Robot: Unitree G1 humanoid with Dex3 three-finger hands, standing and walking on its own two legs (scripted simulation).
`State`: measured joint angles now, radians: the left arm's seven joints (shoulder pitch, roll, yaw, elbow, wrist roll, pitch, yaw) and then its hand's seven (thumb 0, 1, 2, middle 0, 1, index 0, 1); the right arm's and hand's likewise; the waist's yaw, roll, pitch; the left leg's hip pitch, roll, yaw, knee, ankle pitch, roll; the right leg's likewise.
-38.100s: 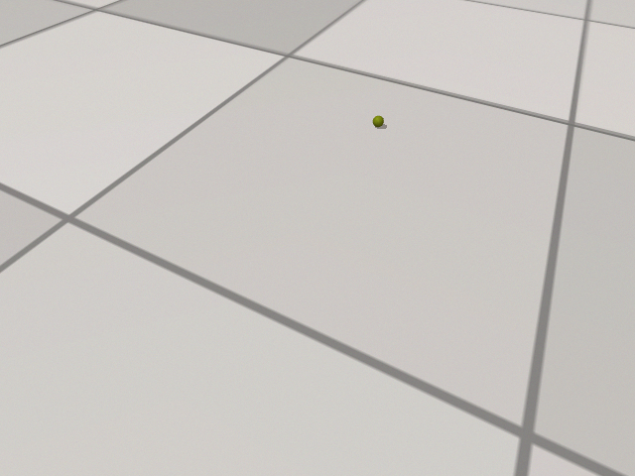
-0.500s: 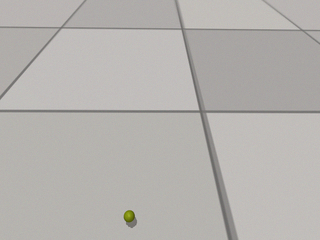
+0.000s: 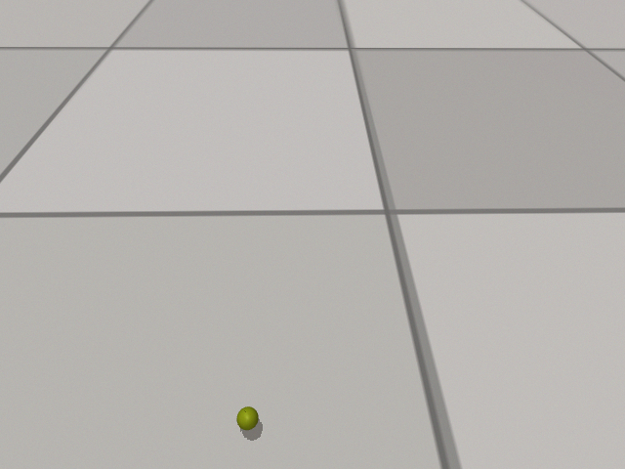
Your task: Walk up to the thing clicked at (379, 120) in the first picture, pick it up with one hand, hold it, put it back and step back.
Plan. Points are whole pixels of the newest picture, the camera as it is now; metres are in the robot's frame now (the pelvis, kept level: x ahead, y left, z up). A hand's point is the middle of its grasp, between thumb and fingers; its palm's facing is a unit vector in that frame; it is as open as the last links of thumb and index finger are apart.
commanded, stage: stand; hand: left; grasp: from above
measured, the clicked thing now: (247, 418) +0.45 +0.21 -0.75
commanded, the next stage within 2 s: step back in 1.26 s
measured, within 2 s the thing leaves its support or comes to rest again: neither
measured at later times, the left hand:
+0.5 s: hand out of the picture +0.08 +0.24 -0.16, palm faces +0.02 -0.94 -0.33, open 7.3 cm
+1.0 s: hand out of the picture +0.10 +0.24 -0.16, palm faces +0.01 -0.94 -0.33, open 7.3 cm
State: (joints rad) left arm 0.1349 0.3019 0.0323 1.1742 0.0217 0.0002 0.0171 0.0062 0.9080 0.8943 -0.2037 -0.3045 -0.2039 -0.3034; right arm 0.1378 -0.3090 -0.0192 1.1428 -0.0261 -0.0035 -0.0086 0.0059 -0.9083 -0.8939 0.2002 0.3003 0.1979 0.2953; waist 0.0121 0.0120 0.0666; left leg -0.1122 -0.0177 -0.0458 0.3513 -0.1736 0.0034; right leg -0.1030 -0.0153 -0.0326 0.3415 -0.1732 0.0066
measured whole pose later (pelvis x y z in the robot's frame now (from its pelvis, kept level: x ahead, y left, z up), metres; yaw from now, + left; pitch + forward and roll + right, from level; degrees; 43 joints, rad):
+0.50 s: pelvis +0.01 +0.00 +0.00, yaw +0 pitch -3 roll +0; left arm 0.10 0.31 0.03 1.17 0.01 0.00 0.01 0.01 0.91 0.89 -0.20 -0.30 -0.20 -0.30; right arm 0.11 -0.32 -0.01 1.14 -0.02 -0.01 -0.01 0.01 -0.91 -0.89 0.20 0.30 0.20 0.30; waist 0.01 0.01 0.06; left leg -0.10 -0.01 -0.04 0.33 -0.18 0.00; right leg -0.09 -0.01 -0.03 0.32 -0.18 0.00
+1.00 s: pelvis +0.02 +0.00 +0.00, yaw +0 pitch -3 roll +0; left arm 0.09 0.32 0.03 1.15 0.01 0.00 0.01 0.01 0.91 0.89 -0.20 -0.30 -0.20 -0.30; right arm 0.10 -0.33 0.00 1.14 -0.02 -0.02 -0.01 0.01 -0.91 -0.89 0.20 0.30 0.20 0.30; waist 0.01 0.01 0.05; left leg -0.08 -0.01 -0.04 0.32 -0.18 0.00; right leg -0.08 -0.01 -0.03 0.31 -0.18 0.00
